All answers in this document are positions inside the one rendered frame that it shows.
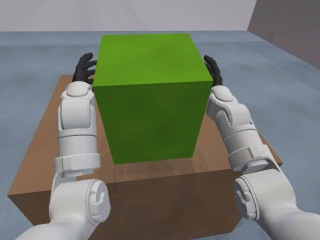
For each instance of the robot right hand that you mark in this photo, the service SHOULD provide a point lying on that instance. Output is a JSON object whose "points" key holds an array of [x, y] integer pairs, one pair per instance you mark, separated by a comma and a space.
{"points": [[214, 71]]}

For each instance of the pedestal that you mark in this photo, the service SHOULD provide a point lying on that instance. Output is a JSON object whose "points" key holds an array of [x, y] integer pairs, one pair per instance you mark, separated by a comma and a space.
{"points": [[172, 199]]}

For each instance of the robot left hand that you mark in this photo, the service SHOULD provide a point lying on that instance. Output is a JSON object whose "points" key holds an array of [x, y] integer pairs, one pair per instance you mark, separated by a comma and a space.
{"points": [[82, 73]]}

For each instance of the left robot forearm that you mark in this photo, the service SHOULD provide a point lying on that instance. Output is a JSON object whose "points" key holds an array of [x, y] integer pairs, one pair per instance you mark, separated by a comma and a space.
{"points": [[76, 133]]}

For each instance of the right robot forearm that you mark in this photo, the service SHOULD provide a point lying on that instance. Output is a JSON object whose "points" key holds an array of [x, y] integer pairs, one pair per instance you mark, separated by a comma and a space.
{"points": [[246, 151]]}

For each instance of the carton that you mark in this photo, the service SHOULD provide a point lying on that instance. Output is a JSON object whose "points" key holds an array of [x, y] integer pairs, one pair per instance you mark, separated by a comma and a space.
{"points": [[152, 92]]}

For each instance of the robot left upper arm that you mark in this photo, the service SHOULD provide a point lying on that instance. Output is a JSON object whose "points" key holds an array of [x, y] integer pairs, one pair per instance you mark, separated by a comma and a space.
{"points": [[76, 209]]}

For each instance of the robot right upper arm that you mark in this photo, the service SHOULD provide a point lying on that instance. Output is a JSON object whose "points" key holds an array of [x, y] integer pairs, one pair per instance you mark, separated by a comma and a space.
{"points": [[267, 198]]}

